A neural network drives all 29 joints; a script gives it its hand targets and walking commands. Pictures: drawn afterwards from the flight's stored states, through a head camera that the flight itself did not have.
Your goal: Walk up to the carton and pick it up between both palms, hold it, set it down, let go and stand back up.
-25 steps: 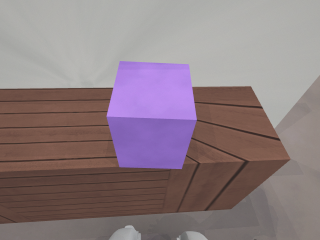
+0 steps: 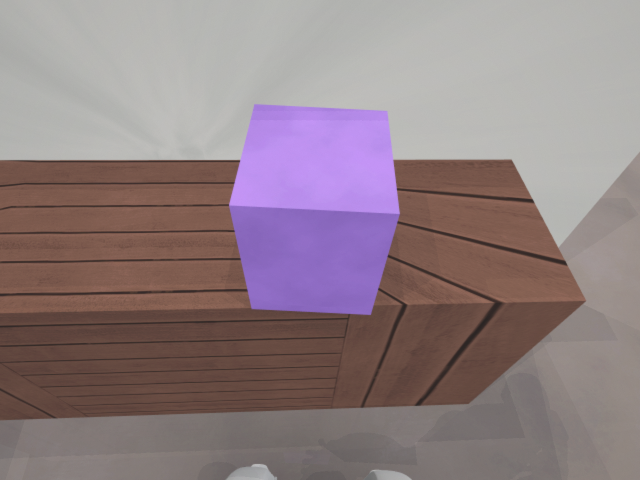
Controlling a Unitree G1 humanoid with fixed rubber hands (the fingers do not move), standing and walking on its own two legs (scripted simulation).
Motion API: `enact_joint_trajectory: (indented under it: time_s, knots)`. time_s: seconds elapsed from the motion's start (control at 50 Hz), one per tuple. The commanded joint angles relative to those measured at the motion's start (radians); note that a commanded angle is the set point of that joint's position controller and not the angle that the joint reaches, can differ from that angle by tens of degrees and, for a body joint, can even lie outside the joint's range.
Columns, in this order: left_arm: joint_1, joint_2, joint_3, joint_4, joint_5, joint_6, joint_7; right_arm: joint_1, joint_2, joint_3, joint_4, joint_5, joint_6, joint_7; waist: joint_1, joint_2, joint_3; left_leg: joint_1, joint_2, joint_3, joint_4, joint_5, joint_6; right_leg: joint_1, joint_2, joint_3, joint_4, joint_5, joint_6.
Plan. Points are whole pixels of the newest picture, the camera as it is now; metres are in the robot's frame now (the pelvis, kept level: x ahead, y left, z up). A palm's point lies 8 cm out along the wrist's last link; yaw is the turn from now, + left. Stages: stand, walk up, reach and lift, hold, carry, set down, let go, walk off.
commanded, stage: walk up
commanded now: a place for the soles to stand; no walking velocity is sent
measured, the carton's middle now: (315, 215) +0.50 +0.00 +0.01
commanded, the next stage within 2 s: stand in 1.96 s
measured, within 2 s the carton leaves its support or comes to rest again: neither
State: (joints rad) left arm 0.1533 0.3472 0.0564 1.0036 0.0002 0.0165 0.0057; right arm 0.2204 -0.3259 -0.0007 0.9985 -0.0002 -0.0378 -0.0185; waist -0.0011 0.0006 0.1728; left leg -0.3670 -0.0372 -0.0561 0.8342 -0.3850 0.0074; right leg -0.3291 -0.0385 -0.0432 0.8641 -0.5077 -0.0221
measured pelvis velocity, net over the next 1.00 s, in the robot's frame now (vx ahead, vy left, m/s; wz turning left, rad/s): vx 0.07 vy -0.06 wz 0.05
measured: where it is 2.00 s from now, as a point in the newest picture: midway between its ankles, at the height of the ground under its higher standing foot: outside the picture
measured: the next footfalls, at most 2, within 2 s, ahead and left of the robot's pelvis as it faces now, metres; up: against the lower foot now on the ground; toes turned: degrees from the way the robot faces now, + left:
right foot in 0.88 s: +0.18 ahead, -0.13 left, +0.00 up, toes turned +2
left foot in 1.30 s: +0.13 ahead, +0.10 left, +0.00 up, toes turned +3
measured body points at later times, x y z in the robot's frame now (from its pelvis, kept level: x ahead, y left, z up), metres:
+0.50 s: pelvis +0.01 -0.01 +0.00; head +0.04 +0.00 +0.45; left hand +0.08 +0.30 -0.13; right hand +0.11 -0.30 -0.12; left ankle +0.04 +0.12 -0.70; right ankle +0.02 -0.12 -0.70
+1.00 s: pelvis +0.07 -0.06 +0.00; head +0.07 -0.07 +0.45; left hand +0.14 +0.24 -0.12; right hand +0.12 -0.35 -0.14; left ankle +0.05 +0.10 -0.67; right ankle +0.14 -0.13 -0.70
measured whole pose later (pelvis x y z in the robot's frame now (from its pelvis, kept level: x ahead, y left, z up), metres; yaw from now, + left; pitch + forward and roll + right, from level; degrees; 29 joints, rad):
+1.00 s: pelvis +0.07 -0.06 +0.00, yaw +3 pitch -6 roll +3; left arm 0.15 0.34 0.06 0.99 0.00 -0.02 -0.02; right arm 0.25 -0.33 0.00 1.00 0.00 -0.03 -0.02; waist 0.00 -0.03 0.12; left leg -0.35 -0.03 -0.08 1.03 -0.50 0.00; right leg -0.41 0.00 -0.04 0.86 -0.35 -0.06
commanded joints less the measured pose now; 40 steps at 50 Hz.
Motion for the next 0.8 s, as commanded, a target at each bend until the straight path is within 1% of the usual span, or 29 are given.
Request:
enact_joint_trajectory:
  time_s: [0.0,0.04,0.06,0.08,0.1,0.14,0.16,0.18,0.2,0.24,0.26,0.3,0.32,0.34,0.38,0.4,0.42,0.44,0.48,0.5,0.52,0.54,0.56,0.58,0.6,0.64,0.66,0.74,0.78]
  knots:
    - [-0.006,0.243,0.061,-0.042,0.011,-0.043,-0.004,-0.139,-0.288,-0.079,-0.070,-0.005,-0.034,-0.021,0.067,0.057,-0.198,-0.067,0.164,-0.315,-0.301,0.144,0.107,0.158,-0.047,0.124,-0.269,0.147,-0.041]
    - [0.007,0.287,0.068,-0.034,0.024,-0.051,-0.004,-0.122,-0.245,-0.074,-0.056,-0.007,-0.020,-0.018,0.053,0.010,-0.194,-0.144,0.038,-0.156,-0.116,-0.048,0.047,0.161,-0.178,0.335,-0.446,-0.093,-0.127]
    - [-0.018,0.304,0.076,-0.044,0.023,-0.056,-0.005,-0.097,-0.244,-0.079,-0.036,-0.001,-0.015,-0.017,0.032,-0.090,-0.163,-0.117,0.008,-0.044,-0.030,-0.090,0.023,0.127,-0.277,0.435,-0.518,-0.111,-0.172]
    - [-0.064,0.311,0.059,-0.071,0.024,-0.058,-0.002,-0.102,-0.263,-0.083,-0.030,-0.003,-0.018,-0.015,0.015,-0.107,-0.106,-0.075,0.007,-0.013,-0.016,-0.094,0.015,0.035,-0.301,0.444,-0.520,-0.049,-0.204]
    - [-0.087,0.300,0.055,-0.056,0.017,-0.056,-0.002,-0.083,-0.267,-0.086,-0.015,-0.008,-0.023,-0.011,0.000,-0.042,-0.152,-0.003,0.019,-0.007,-0.038,-0.084,0.014,0.027,-0.300,0.421,-0.483,0.013,-0.207]
    - [-0.126,0.282,0.056,-0.069,0.015,-0.050,-0.001,0.001,-0.282,-0.090,0.001,-0.013,-0.038,-0.010,-0.019,-0.022,-0.216,0.079,0.048,-0.081,-0.190,0.165,0.047,0.042,-0.207,0.264,-0.326,0.247,-0.128]
    - [-0.126,0.255,0.053,-0.085,0.014,-0.048,-0.001,-0.003,-0.280,-0.087,-0.010,-0.011,-0.044,-0.012,-0.022,0.051,-0.252,0.154,0.098,-0.181,-0.251,0.256,0.080,0.015,-0.125,0.167,-0.230,0.322,-0.076]
    - [-0.109,0.248,0.049,-0.066,0.008,-0.044,-0.004,-0.030,-0.292,-0.084,-0.014,-0.006,-0.048,-0.014,-0.013,0.063,-0.264,0.160,0.190,-0.366,-0.326,0.261,0.136,-0.003,-0.029,0.080,-0.113,0.312,-0.012]
    - [-0.095,0.236,0.051,-0.071,0.007,-0.035,-0.002,-0.051,-0.327,-0.087,-0.029,-0.009,-0.048,-0.015,0.006,0.100,-0.220,0.107,0.236,-0.481,-0.365,0.242,0.187,-0.030,0.003,0.084,-0.059,0.158,-0.001]
    - [-0.088,0.221,0.046,-0.070,0.009,-0.032,-0.001,-0.106,-0.341,-0.080,-0.032,-0.015,-0.048,-0.022,0.020,0.123,-0.212,0.090,0.263,-0.550,-0.366,0.198,0.216,-0.044,0.001,0.107,-0.113,0.040,-0.018]
    - [-0.071,0.227,0.049,-0.053,0.006,-0.034,-0.006,-0.125,-0.335,-0.080,-0.039,-0.010,-0.048,-0.020,0.025,0.107,-0.199,0.066,0.249,-0.508,-0.365,0.145,0.206,-0.006,-0.005,0.108,-0.147,0.056,-0.024]
    - [-0.026,0.248,0.056,-0.044,0.012,-0.048,-0.009,-0.194,-0.282,-0.066,-0.048,-0.005,-0.038,-0.019,0.058,0.085,-0.219,-0.048,0.161,-0.327,-0.274,0.190,0.116,0.167,-0.062,0.160,-0.288,0.192,-0.044]
    - [-0.027,0.273,0.061,-0.033,0.020,-0.059,-0.007,-0.184,-0.246,-0.056,-0.052,0.001,-0.036,-0.019,0.059,0.010,-0.259,-0.085,0.103,-0.228,-0.194,0.253,0.070,0.247,-0.111,0.238,-0.326,0.289,-0.085]
    - [-0.044,0.279,0.058,-0.027,0.018,-0.061,-0.006,-0.196,-0.228,-0.058,-0.041,0.000,-0.032,-0.017,0.046,0.024,-0.221,-0.075,0.028,-0.105,-0.084,0.197,0.028,0.180,-0.189,0.296,-0.398,0.262,-0.134]
    - [-0.058,0.296,0.056,-0.059,0.012,-0.063,0.001,-0.150,-0.270,-0.073,-0.026,0.002,-0.026,-0.016,0.027,-0.023,-0.217,-0.023,0.020,-0.045,-0.043,0.145,0.019,0.138,-0.267,0.357,-0.414,0.290,-0.189]
    - [0.036,0.356,0.090,-0.082,0.018,-0.069,-0.015,-0.066,-0.301,-0.096,-0.056,-0.013,-0.041,-0.001,0.036,-0.088,-0.254,-0.105,-0.002,-0.017,-0.016,-0.133,0.071,0.212,-0.255,0.393,-0.397,-0.046,-0.210]
    - [0.036,0.366,0.092,-0.073,0.030,-0.069,-0.019,-0.064,-0.318,-0.110,-0.041,-0.019,-0.044,0.007,0.038,-0.149,-0.199,-0.133,-0.002,-0.004,0.052,-0.226,0.077,0.164,-0.293,0.456,-0.428,-0.217,-0.229]
    - [0.026,0.357,0.100,-0.078,0.038,-0.066,-0.026,-0.063,-0.328,-0.122,-0.047,-0.022,-0.047,0.012,0.029,-0.152,-0.167,-0.119,0.044,0.007,0.024,-0.216,0.078,0.108,-0.315,0.473,-0.446,-0.319,-0.237]
    - [0.020,0.339,0.104,-0.088,0.036,-0.059,-0.034,-0.023,-0.286,-0.117,-0.040,-0.009,-0.061,0.019,0.009,-0.137,-0.139,-0.060,0.028,0.035,-0.106,-0.144,0.069,0.067,-0.244,0.362,-0.423,-0.293,-0.189]
    - [0.009,0.314,0.089,-0.095,0.035,-0.056,-0.035,-0.013,-0.302,-0.118,-0.032,-0.020,-0.067,0.019,0.003,-0.081,-0.148,0.008,0.027,-0.013,-0.170,-0.165,0.080,0.008,-0.222,0.311,-0.347,-0.247,-0.167]
    - [-0.047,0.277,0.077,-0.109,0.041,-0.052,-0.039,0.105,-0.312,-0.128,-0.011,-0.018,-0.073,0.015,-0.060,0.009,-0.190,0.163,0.069,-0.145,-0.284,-0.210,0.102,-0.092,-0.126,0.202,-0.165,-0.129,-0.116]
    - [-0.111,0.206,0.067,-0.148,0.037,-0.052,-0.042,0.210,-0.372,-0.144,0.005,-0.027,-0.086,0.002,-0.108,0.180,-0.212,0.367,0.224,-0.499,-0.495,-0.287,0.172,-0.325,0.012,0.051,0.169,-0.029,-0.040]
    - [-0.114,0.218,0.059,-0.149,0.030,-0.047,-0.032,0.251,-0.427,-0.157,0.002,-0.021,-0.085,-0.002,-0.104,0.218,-0.174,0.482,0.306,-0.761,-0.562,-0.185,0.191,-0.527,0.077,0.075,0.276,-0.113,-0.011]
    - [-0.136,0.252,0.066,-0.148,0.027,-0.048,-0.025,0.210,-0.443,-0.160,-0.034,-0.011,-0.085,-0.012,-0.108,0.100,-0.190,0.490,0.364,-0.831,-0.533,-0.063,0.202,-0.517,0.047,0.135,0.305,-0.126,-0.006]
    - [-0.128,0.268,0.069,-0.150,0.023,-0.050,-0.023,0.198,-0.440,-0.159,-0.050,-0.012,-0.086,-0.017,-0.076,0.096,-0.187,0.492,0.330,-0.772,-0.474,0.121,0.182,-0.519,0.030,0.148,0.291,-0.083,0.004]
    - [-0.070,0.242,0.054,-0.157,0.017,-0.066,-0.023,0.172,-0.367,-0.127,-0.065,-0.005,-0.096,-0.030,-0.052,0.082,-0.186,0.535,0.343,-0.599,-0.324,0.586,0.270,-0.535,-0.010,0.124,0.282,-0.107,-0.008]
    - [-0.066,0.234,0.056,-0.150,0.013,-0.066,-0.025,0.185,-0.355,-0.124,-0.070,-0.011,-0.097,-0.030,-0.042,0.085,-0.206,0.485,0.330,-0.537,-0.317,0.678,0.270,-0.465,-0.021,0.114,0.267,-0.080,-0.010]
    - [-0.035,0.229,0.056,-0.159,0.011,-0.062,-0.020,0.090,-0.333,-0.106,-0.117,-0.021,-0.083,-0.033,-0.020,0.140,-0.194,0.210,0.298,-0.441,-0.266,0.685,0.254,-0.258,-0.033,0.068,0.119,0.038,-0.006]
    - [0.041,0.204,0.062,-0.125,0.000,-0.066,-0.016,0.015,-0.310,-0.090,-0.132,-0.012,-0.076,-0.039,0.038,0.156,-0.198,0.026,0.279,-0.325,-0.216,0.684,0.217,-0.039,-0.026,0.057,-0.054,0.213,-0.022]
